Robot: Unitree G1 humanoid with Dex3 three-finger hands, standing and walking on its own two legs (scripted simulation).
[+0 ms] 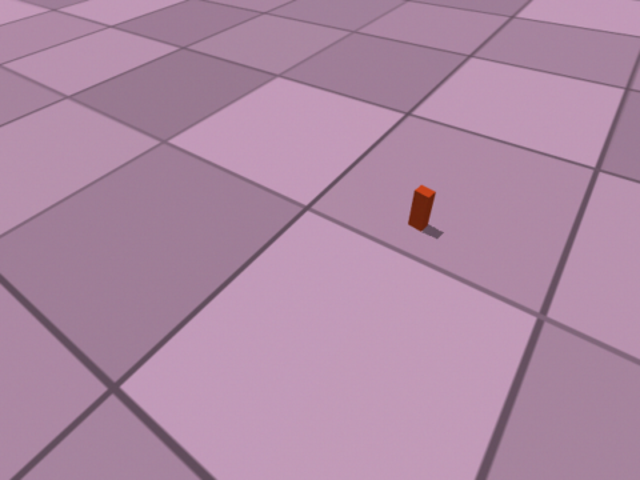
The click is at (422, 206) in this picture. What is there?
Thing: carton on end
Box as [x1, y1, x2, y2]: [408, 185, 435, 230]
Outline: 422,185 414,191 408,224 419,230 421,230 427,225 435,193 434,191
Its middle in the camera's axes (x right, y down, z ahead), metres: +0.47 -0.15 +1.71
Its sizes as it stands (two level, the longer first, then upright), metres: 0.071 0.053 0.201
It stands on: the floor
